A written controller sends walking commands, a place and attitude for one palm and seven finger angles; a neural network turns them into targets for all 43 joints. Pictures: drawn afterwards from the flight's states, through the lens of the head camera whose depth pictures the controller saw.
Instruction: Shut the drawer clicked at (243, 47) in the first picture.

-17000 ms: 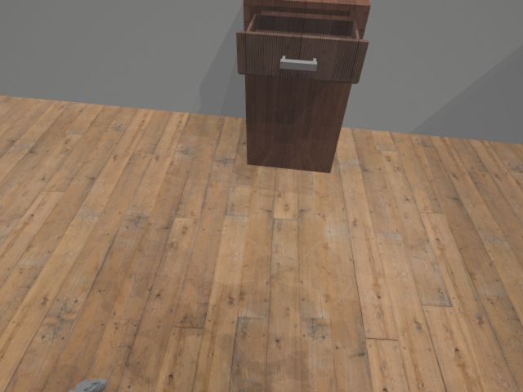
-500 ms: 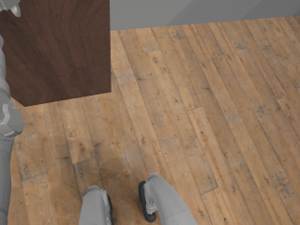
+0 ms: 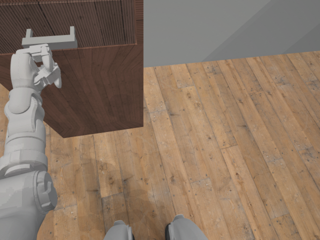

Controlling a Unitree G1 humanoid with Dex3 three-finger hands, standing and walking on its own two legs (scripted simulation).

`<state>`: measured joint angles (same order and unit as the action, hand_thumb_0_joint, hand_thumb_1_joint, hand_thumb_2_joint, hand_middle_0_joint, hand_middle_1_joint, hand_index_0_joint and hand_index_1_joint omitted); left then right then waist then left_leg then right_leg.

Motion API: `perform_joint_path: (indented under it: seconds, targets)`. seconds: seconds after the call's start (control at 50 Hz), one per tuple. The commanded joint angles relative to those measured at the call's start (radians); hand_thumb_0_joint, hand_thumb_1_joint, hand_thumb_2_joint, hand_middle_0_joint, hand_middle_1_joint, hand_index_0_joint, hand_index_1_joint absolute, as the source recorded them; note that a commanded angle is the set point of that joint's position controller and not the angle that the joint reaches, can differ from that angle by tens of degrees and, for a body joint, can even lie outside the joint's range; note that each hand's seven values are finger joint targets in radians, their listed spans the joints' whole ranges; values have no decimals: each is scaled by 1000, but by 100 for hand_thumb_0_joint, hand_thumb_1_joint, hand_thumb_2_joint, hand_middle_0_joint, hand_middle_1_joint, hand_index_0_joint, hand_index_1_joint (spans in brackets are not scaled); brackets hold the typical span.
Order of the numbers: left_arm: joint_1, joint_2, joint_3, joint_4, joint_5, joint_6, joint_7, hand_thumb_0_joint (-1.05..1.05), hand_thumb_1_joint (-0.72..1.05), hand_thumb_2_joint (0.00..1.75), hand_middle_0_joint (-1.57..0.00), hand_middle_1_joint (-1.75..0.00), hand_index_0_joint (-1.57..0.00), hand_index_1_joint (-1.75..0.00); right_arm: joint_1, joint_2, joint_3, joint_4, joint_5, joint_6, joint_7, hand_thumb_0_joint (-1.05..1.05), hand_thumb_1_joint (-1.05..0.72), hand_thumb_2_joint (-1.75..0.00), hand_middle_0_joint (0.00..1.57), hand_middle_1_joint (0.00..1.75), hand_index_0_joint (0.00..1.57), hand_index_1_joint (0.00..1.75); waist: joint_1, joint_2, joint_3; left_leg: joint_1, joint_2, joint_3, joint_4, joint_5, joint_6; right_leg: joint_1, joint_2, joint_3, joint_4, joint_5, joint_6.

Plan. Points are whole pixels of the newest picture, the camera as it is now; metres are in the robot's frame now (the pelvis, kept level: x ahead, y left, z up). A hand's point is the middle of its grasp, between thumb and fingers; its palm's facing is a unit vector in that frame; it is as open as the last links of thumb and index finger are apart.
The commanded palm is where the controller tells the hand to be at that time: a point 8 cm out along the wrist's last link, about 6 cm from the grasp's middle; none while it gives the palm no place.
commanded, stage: draw the hand back to the body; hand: left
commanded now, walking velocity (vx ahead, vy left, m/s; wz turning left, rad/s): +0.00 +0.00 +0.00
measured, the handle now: (51, 37) +0.63 +0.23 +0.05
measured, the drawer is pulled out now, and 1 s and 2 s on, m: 0.00 0.00 0.00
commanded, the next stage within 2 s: step back with the hand held close in 1.20 s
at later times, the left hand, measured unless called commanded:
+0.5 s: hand (10, 130) +0.34 +0.23 +0.13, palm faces +0.20 -0.95 -0.25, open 3.3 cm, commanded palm +0.30 +0.27 +0.16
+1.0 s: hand out of the picture +0.21 +0.24 +0.21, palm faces +0.40 -0.82 -0.42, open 3.3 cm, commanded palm +0.15 +0.28 +0.23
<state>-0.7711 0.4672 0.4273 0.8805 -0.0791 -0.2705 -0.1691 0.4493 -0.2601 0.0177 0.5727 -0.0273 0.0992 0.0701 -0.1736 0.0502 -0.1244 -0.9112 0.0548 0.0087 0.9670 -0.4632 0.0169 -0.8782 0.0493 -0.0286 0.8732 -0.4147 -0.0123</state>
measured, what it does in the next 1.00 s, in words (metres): rises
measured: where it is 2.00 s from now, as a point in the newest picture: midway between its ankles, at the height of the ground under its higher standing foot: outside the picture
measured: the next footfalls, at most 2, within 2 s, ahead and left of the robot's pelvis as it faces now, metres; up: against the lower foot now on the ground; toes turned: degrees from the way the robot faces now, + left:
none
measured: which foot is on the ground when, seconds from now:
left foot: down 0.00-1.00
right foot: down 0.00-1.00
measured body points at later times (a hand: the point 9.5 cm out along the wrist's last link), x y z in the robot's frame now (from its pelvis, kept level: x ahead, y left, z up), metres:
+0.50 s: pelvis +0.03 +0.00 +0.05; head +0.06 -0.01 +0.50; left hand +0.32 +0.28 +0.14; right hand +0.21 -0.22 -0.05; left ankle -0.04 +0.11 -0.67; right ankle -0.03 -0.12 -0.67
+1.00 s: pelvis +0.04 +0.00 +0.06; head +0.03 -0.03 +0.51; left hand +0.19 +0.28 +0.24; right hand +0.24 -0.20 -0.03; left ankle -0.04 +0.11 -0.67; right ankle -0.03 -0.12 -0.68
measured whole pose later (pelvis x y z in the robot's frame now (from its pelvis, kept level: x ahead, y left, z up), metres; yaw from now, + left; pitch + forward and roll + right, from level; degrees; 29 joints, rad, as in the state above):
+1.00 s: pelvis +0.04 +0.00 +0.06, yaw +3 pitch +0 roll +0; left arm 0.51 0.33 0.26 -0.46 -0.06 -0.01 0.08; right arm 0.21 -0.23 0.04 0.57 -0.01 -0.02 -0.04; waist 0.07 0.07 -0.05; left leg -0.08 -0.01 0.01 0.42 -0.24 0.00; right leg -0.07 0.00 -0.04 0.39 -0.24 -0.01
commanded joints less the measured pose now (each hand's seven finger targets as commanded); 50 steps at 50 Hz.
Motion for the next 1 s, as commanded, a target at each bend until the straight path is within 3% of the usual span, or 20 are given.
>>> perform_joint_path:
  seconds: [0.0, 0.08, 0.12, 0.16, 0.2, 0.3, 0.32, 0.36, 0.38, 0.4, 0.42, 0.54, 0.58, 0.62, 0.64, 0.76, 0.8, 0.86, 0.92, 0.98]
  targets:
    - [-199, 191, 9, -353, -96, -19, -7, 0, 90, 90, -140, -160, -140, -160, 127, -166, -66, -74, 38, -32, -23, 0, -90, -90, 20, 30, 20, 30, 41, 25, -534, 410, -37, -7, -116, 637, 27, 495, 9, 4, -101, 744, 1]
    - [-129, 169, 3, -443, -102, -73, 33, 0, 90, 90, -140, -160, -140, -160, 29, -156, -59, -82, 52, -60, -46, 0, -90, -90, 20, 30, 20, 30, 58, 52, -312, 398, -48, 3, -194, 381, 27, 446, 13, 10, -165, 461, -14]
    - [-1, 83, -58, -446, -104, -82, 25, 0, 90, 90, -140, -160, -140, -160, 20, -137, -56, -87, 53, -68, -47, 0, -90, -90, 20, 30, 20, 30, 67, 70, -280, 465, -42, 4, -192, 615, 29, 469, 9, 1, -148, 619, -14]
    - [138, 56, -89, -516, -121, -47, -12, 0, 90, 90, -140, -160, -140, -160, 30, -135, -69, -96, 56, -75, -45, 0, -90, -90, 20, 30, 20, 30, 97, 70, -388, 527, -36, 16, -159, 905, 29, 576, -16, 12, -118, 911, 4]
    - [151, 36, -127, -604, -140, -6, -53, 0, 90, 90, -140, -160, -140, -160, -1, -130, -66, -105, 63, -89, -45, 0, -90, -90, 20, 30, 20, 30, 106, 112, -421, 610, -36, 7, -172, 929, 21, 581, -20, 3, -130, 903, 7]
    - [162, 71, -52, -683, -193, 14, -28, 0, 90, 90, -140, -160, -140, -160, -173, -128, -40, -146, 82, -126, -86, 0, -90, -90, 20, 30, 20, 30, 110, -45, -144, 483, -55, -18, -315, 273, 20, 521, -9, -7, -252, 351, -10]
    - [232, 138, -135, -701, -38, 42, 73, 0, 90, 90, -140, -160, -140, -160, -265, -115, -40, -148, 76, -110, -96, 0, -90, -90, 20, 30, 20, 30, 152, -49, -76, 503, -66, -9, -374, 240, 23, 534, -42, 29, -317, 254, -17]
    - [387, 10, -174, -768, -36, 89, 140, 0, 90, 90, -140, -160, -140, -160, -248, -104, -41, -162, 76, -116, -109, 0, -90, -90, 20, 30, 20, 30, 153, -57, -106, 582, -60, 1, -365, 495, 30, 618, -47, 7, -302, 530, -15]
    - [472, -8, -194, -846, -23, 117, 144, 0, 90, 90, -140, -160, -140, -160, -214, -101, -44, -160, 71, -114, -109, 0, -90, -90, 20, 30, 20, 30, 165, 44, -224, 683, -57, 20, -305, 869, 35, 698, -65, 13, -261, 873, 2]
    - [513, 43, -159, -979, -12, 128, 157, 0, 90, 90, -140, -160, -140, -160, -178, -97, -49, -158, 60, -118, -100, 0, -90, -90, 20, 30, 20, 30, 185, 91, -400, 760, -52, 4, -290, 1058, 27, 779, -83, 23, -233, 992, 15]
    - [537, 48, -165, -1066, -4, 130, 169, 0, 90, 90, -140, -160, -140, -160, -204, -92, -46, -158, 51, -126, -91, 0, -90, -90, 20, 30, 20, 30, 197, 130, -427, 818, -48, -12, -315, 1073, 16, 781, -72, 25, -251, 922, 9]
    - [516, 22, -181, -1080, 10, 157, 257, 0, 90, 90, -140, -160, -140, -160, -365, -85, -14, -140, 56, -136, -133, 0, -90, -90, 20, 30, 20, 30, 162, -112, 58, 697, -48, -11, -529, 351, 24, 659, -44, -2, -453, 332, -11]
    - [628, -12, -197, -1096, 18, 170, 251, 0, 90, 90, -140, -160, -140, -160, -341, -83, -12, -136, 54, -139, -136, 0, -90, -90, 20, 30, 20, 30, 187, -30, 15, 774, -50, 2, -506, 618, 28, 725, -42, -7, -436, 537, -17]
    - [756, 5, -175, -1264, 23, 186, 238, 0, 90, 90, -140, -160, -140, -160, -276, -83, -25, -154, 40, -143, -122, 0, -90, -90, 20, 30, 20, 30, 208, 109, -278, 964, -36, 2, -412, 1168, 15, 846, -70, -5, -363, 918, 6]
    - [778, 17, -163, -1325, 25, 181, 241, 0, 90, 90, -140, -160, -140, -160, -289, -78, -24, -149, 27, -152, -113, 0, -90, -90, 20, 30, 20, 30, 220, 119, -325, 1004, -31, -16, -432, 1193, 2, 858, -67, -6, -375, 872, 6]
    - [948, 23, -106, -1367, 10, 171, 263, 0, 90, 90, -140, -160, -140, -160, -398, -63, -10, -143, 28, -158, -124, 0, -90, -90, 20, 30, 20, 30, 211, -77, 82, 789, -40, -7, -583, 525, 11, 785, -48, -12, -515, 460, -12]
    - [1034, 14, -83, -1368, 10, 177, 260, 0, 90, 90, -140, -160, -140, -160, -377, -62, -12, -142, 28, -152, -124, 0, -90, -90, 20, 30, 20, 30, 221, -52, 71, 810, -36, 1, -560, 664, 18, 811, -56, -8, -497, 575, -9]
    - [1117, 43, -52, -1528, 15, 188, 251, 0, 90, 90, -140, -160, -140, -160, -332, -71, -26, -161, 18, -148, -113, 0, -90, -90, 20, 30, 20, 30, 242, 19, -195, 944, -27, 19, -465, 1155, 11, 923, -80, -13, -411, 995, 17]
    - [1176, 49, -45, -1609, 18, 179, 266, 0, 90, 90, -140, -160, -140, -160, -376, -60, -20, -161, 19, -170, -118, 0, -90, -90, 20, 30, 20, 30, 241, 64, -99, 906, -23, -22, -533, 856, -11, 854, -60, -13, -465, 622, 2]
    - [1214, 65, -16, -1626, 15, 166, 280, 0, 90, 90, -140, -160, -140, -160, -406, -64, -17, -160, 28, -191, -133, 0, -90, -90, 20, 30, 20, 30, 236, -9, 102, 791, -32, -26, -588, 494, -3, 782, -40, -10, -534, 387, -14]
